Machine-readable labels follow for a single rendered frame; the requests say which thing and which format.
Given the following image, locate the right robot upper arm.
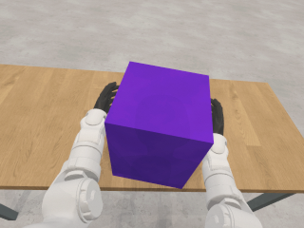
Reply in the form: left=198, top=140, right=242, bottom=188
left=204, top=203, right=263, bottom=228

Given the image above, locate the robot left hand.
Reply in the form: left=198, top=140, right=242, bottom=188
left=93, top=82, right=119, bottom=114

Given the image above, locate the left robot forearm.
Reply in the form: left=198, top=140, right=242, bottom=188
left=42, top=108, right=107, bottom=216

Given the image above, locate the left robot upper arm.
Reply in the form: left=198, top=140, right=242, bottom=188
left=22, top=177, right=104, bottom=228

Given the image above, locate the carton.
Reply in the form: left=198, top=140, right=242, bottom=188
left=104, top=61, right=214, bottom=189

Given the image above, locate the robot right hand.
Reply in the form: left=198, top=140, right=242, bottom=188
left=210, top=98, right=224, bottom=136

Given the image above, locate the table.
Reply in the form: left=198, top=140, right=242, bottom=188
left=0, top=64, right=304, bottom=220

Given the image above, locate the right robot forearm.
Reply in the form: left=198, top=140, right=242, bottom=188
left=201, top=133, right=255, bottom=215

